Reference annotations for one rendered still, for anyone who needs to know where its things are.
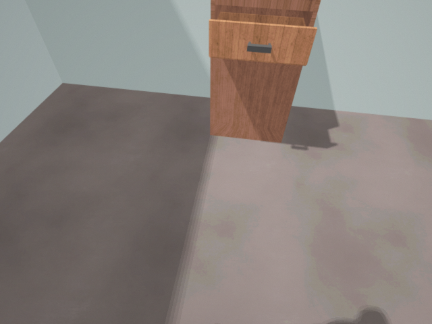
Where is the drawer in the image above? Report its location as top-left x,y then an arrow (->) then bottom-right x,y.
209,12 -> 317,66

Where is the cabinet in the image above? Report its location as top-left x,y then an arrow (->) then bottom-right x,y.
210,0 -> 321,143

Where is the handle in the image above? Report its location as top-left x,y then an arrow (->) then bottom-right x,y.
247,42 -> 272,53

